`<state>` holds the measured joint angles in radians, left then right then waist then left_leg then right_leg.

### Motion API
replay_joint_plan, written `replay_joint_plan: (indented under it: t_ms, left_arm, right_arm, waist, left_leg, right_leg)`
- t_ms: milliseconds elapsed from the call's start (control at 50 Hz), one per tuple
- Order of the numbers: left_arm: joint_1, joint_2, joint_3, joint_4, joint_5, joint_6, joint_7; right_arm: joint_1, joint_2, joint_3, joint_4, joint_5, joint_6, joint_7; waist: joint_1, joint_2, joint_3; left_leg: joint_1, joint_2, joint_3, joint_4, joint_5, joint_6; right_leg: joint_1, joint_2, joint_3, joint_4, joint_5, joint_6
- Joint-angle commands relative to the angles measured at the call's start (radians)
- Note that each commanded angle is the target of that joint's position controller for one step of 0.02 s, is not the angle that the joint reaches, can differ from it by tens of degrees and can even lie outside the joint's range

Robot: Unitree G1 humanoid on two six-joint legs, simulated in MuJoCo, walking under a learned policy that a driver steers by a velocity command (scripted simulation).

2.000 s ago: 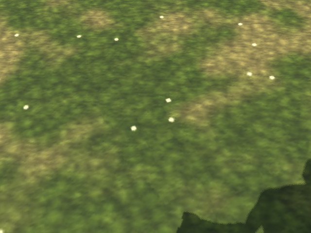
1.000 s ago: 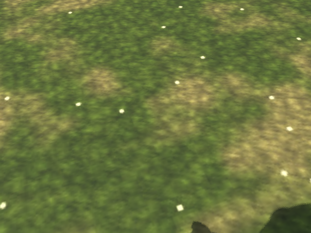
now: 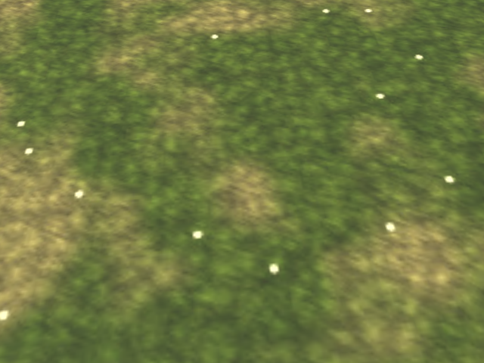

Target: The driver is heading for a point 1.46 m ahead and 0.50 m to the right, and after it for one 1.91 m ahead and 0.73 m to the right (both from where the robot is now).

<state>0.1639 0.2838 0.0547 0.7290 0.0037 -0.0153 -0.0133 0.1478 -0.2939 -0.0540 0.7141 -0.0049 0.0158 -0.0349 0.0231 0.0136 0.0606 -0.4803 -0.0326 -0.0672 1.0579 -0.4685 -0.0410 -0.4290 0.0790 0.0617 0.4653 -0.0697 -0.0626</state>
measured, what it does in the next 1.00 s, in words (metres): steps on the spot, turning right: left foot, then right foot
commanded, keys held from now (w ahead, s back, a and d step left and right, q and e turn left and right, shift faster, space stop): e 0.76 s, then no key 0.24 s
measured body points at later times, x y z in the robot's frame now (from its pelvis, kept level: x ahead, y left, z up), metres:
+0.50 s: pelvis +0.05 +0.05 +0.01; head +0.09 +0.05 +0.46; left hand +0.27 +0.28 -0.10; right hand +0.10 -0.26 -0.08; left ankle +0.09 +0.16 -0.73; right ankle +0.00 -0.09 -0.67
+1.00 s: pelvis +0.04 +0.00 +0.01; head +0.06 -0.02 +0.46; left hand +0.33 +0.15 -0.07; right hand +0.01 -0.31 -0.10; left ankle +0.13 +0.13 -0.70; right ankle +0.00 -0.08 -0.73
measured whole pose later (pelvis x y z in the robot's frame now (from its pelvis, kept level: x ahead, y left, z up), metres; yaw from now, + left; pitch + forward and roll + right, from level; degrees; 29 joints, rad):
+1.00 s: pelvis +0.04 +0.00 +0.01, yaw -32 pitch +1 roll +1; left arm 0.14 0.28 0.05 0.65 0.01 0.03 0.02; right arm 0.16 -0.30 -0.07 0.72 0.00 0.02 -0.02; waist 0.01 0.02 0.03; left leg -0.42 0.03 -0.04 0.78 -0.36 -0.08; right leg -0.26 0.07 0.09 0.48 -0.23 -0.05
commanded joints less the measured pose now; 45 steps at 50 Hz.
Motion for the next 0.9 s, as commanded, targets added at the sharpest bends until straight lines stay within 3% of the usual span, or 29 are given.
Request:
replay_joint_plan:
  t_ms: [20,80,160,200,220,240,260,280,300,320,340,380,460,500,560,620,640,660,680,700,720,740,760,780,820,900]
  left_arm:
    - [-0.021,0.172,0.051,-0.083,0.001,0.011,0.024]
    - [-0.028,0.186,0.062,-0.097,-0.011,0.023,0.035]
    - [-0.027,0.182,0.065,-0.107,-0.014,0.046,0.039]
    - [-0.044,0.176,0.064,-0.115,-0.023,0.058,0.043]
    - [-0.026,0.159,0.059,-0.114,-0.027,0.062,0.045]
    - [0.007,0.109,0.045,-0.117,-0.021,0.062,0.042]
    - [-0.016,0.111,0.051,-0.154,-0.028,0.05,0.039]
    - [0.017,0.186,0.074,-0.13,-0.009,0.04,0.037]
    - [0.048,0.205,0.086,-0.102,-0.017,0.044,0.035]
    - [0.076,0.183,0.085,-0.075,-0.019,0.057,0.04]
    - [0.083,0.164,0.08,-0.072,-0.016,0.067,0.042]
    - [0.048,0.126,0.067,-0.094,-0.026,0.074,0.037]
    - [-0.048,0.097,0.048,-0.154,-0.029,0.069,0.024]
    - [-0.056,0.088,0.041,-0.169,-0.026,0.069,0.014]
    - [-0.044,0.107,0.048,-0.177,-0.026,0.076,0.003]
    - [0.011,0.107,0.057,-0.168,-0.027,0.082,-0.009]
    - [0.052,0.119,0.066,-0.154,-0.024,0.082,-0.005]
    - [0.095,0.183,0.087,-0.149,-0.025,0.079,0.006]
    - [0.104,0.307,0.108,-0.176,-0.016,0.074,0.023]
    - [0.132,0.27,0.095,-0.182,0.022,0.049,0.01]
    - [0.094,0.242,0.084,-0.173,0.023,0.029,0.007]
    - [0.036,0.215,0.079,-0.169,0.004,0.022,0.014]
    - [-0.003,0.186,0.068,-0.174,-0.013,0.024,0.021]
    - [-0.036,0.173,0.059,-0.177,-0.018,0.029,0.028]
    - [-0.042,0.155,0.048,-0.175,-0.006,0.033,0.037]
    - [-0.027,0.154,0.043,-0.153,-0.001,0.035,0.044]
  right_arm:
    - [0.08,-0.07,-0.024,-0.041,-0.001,-0.006,-0.013]
    - [0.062,-0.075,-0.026,-0.041,0.0,-0.012,-0.01]
    - [0.045,-0.081,-0.031,-0.048,0.007,-0.03,0.003]
    - [0.086,-0.08,-0.036,-0.035,0.01,-0.044,0.012]
    - [0.109,-0.105,-0.046,-0.03,0.005,-0.048,0.012]
    - [0.13,-0.176,-0.061,-0.039,-0.015,-0.045,0.006]
    - [0.09,-0.237,-0.076,-0.04,-0.049,-0.035,0.007]
    - [0.033,-0.18,-0.061,-0.074,-0.056,-0.041,0.004]
    - [-0.018,-0.131,-0.048,-0.089,-0.04,-0.042,-0.002]
    - [-0.045,-0.111,-0.042,-0.098,-0.022,-0.042,-0.005]
    - [-0.047,-0.102,-0.038,-0.097,-0.009,-0.041,-0.008]
    - [-0.02,-0.102,-0.035,-0.09,-0.009,-0.032,-0.012]
    - [0.049,-0.142,-0.053,-0.074,-0.013,-0.013,-0.019]
    - [0.035,-0.168,-0.064,-0.076,-0.008,-0.008,-0.013]
    - [0.023,-0.187,-0.073,-0.072,0.004,-0.007,0.002]
    - [-0.003,-0.189,-0.077,-0.063,0.032,-0.011,0.009]
    - [0.02,-0.166,-0.073,-0.048,0.039,-0.015,0.01]
    - [0.068,-0.124,-0.063,-0.033,0.018,-0.02,0.015]
    - [0.047,-0.047,-0.031,-0.088,-0.047,-0.023,0.02]
    - [-0.052,-0.102,-0.046,-0.11,-0.025,-0.027,0.01]
    - [-0.075,-0.133,-0.057,-0.11,0.002,-0.023,0.005]
    - [-0.065,-0.137,-0.061,-0.098,0.005,-0.019,-0.001]
    - [-0.056,-0.139,-0.065,-0.084,-0.003,-0.015,-0.009]
    - [-0.031,-0.142,-0.067,-0.076,-0.009,-0.012,-0.011]
    - [0.01,-0.12,-0.062,-0.058,-0.002,-0.012,-0.004]
    - [-0.02,-0.077,-0.039,-0.062,0.002,-0.01,0.004]
  waist:
    - [-0.032,-0.151,-0.178]
    - [-0.018,-0.149,-0.202]
    - [-0.008,-0.166,-0.18]
    - [-0.039,-0.167,-0.168]
    - [-0.047,-0.144,-0.166]
    - [-0.031,0.008,-0.181]
    - [-0.006,0.296,-0.113]
    - [-0.003,0.219,-0.112]
    - [0.018,0.143,-0.11]
    - [0.025,0.103,-0.104]
    - [0.015,0.1,-0.096]
    - [-0.009,0.115,-0.082]
    - [-0.071,0.159,-0.114]
    - [-0.074,0.169,-0.126]
    - [-0.07,0.184,-0.132]
    - [-0.026,0.173,-0.132]
    - [-0.009,0.14,-0.141]
    - [-0.009,-0.01,-0.168]
    - [-0.036,-0.348,-0.17]
    - [0.059,-0.255,-0.242]
    - [0.038,-0.178,-0.19]
    - [0.008,-0.145,-0.151]
    - [-0.006,-0.122,-0.138]
    - [-0.027,-0.128,-0.14]
    - [-0.04,-0.136,-0.172]
    - [-0.014,-0.147,-0.162]
  left_leg:
    - [0.026,0.005,-0.008,-0.156,0.043,-0.023]
    - [0.075,0.0,-0.021,-0.262,0.124,-0.032]
    - [0.115,-0.009,-0.025,-0.401,0.148,-0.018]
    - [0.211,-0.013,-0.003,-0.574,0.239,0.008]
    - [0.291,0.038,-0.028,-0.66,0.278,0.033]
    - [0.38,0.242,-0.202,-0.733,0.258,0.108]
    - [0.306,0.395,-0.436,-0.808,0.363,0.251]
    - [0.275,0.424,-0.432,-0.793,0.423,0.29]
    - [0.274,0.372,-0.325,-0.763,0.463,0.256]
    - [0.29,0.313,-0.233,-0.741,0.48,0.218]
    - [0.314,0.298,-0.189,-0.729,0.512,0.21]
    - [0.331,0.266,-0.1,-0.728,0.578,0.22]
    - [0.456,0.305,-0.063,-0.716,0.628,0.253]
    - [0.432,0.321,-0.03,-0.713,0.65,0.257]
    - [0.402,0.339,0.006,-0.697,0.672,0.254]
    - [0.378,0.34,0.045,-0.617,0.651,0.206]
    - [0.325,0.312,0.087,-0.548,0.582,0.155]
    - [0.171,0.248,0.174,-0.375,0.395,0.066]
    - [-0.157,0.101,0.219,-0.061,-0.199,-0.041]
    - [-0.202,0.052,0.046,0.109,-0.25,-0.048]
    - [-0.217,0.072,0.012,0.162,-0.173,-0.038]
    - [-0.226,0.083,0.001,0.139,-0.079,-0.029]
    - [-0.223,0.09,-0.006,0.109,-0.018,-0.032]
    - [-0.18,0.082,0.0,0.105,0.034,-0.041]
    - [-0.112,0.063,0.018,0.077,0.099,-0.052]
    - [-0.029,0.07,0.023,-0.152,0.136,-0.054]
  right_leg:
    - [0.141,-0.214,0.311,-0.184,-0.06,-0.161]
    - [0.13,-0.21,0.338,-0.178,-0.126,-0.153]
    - [0.137,-0.202,0.406,-0.159,-0.191,-0.132]
    - [0.112,-0.173,0.409,-0.118,-0.187,-0.101]
    - [0.066,-0.135,0.387,-0.074,-0.231,-0.065]
    - [-0.036,-0.057,0.285,0.111,-0.397,-0.008]
    - [-0.19,0.085,0.07,0.334,-0.515,0.044]
    - [-0.182,0.012,0.102,0.545,-0.504,0.077]
    - [-0.18,0.005,0.095,0.629,-0.446,0.091]
    - [-0.185,-0.002,0.079,0.685,-0.4,0.113]
    - [-0.215,-0.012,0.073,0.739,-0.36,0.131]
    - [-0.225,-0.028,0.025,0.728,-0.319,0.157]
    - [-0.213,-0.084,-0.019,0.534,-0.316,0.182]
    - [-0.125,-0.101,-0.054,0.436,-0.331,0.171]
    - [-0.018,-0.092,-0.107,0.308,-0.323,0.143]
    - [0.108,-0.073,-0.142,0.072,-0.19,0.08]
    - [0.214,-0.054,-0.134,-0.041,-0.083,0.046]
    - [0.394,-0.135,0.012,-0.092,0.161,-0.004]
    - [0.541,-0.412,0.39,-0.05,0.604,-0.167]
    - [0.463,-0.481,0.461,-0.082,0.545,-0.319]
    - [0.426,-0.419,0.369,-0.099,0.442,-0.285]
    - [0.394,-0.356,0.302,-0.101,0.347,-0.224]
    - [0.373,-0.322,0.274,-0.101,0.302,-0.185]
    - [0.334,-0.302,0.242,-0.102,0.33,-0.175]
    - [0.312,-0.279,0.204,-0.104,0.342,-0.174]
    - [0.299,-0.263,0.199,-0.105,0.22,-0.166]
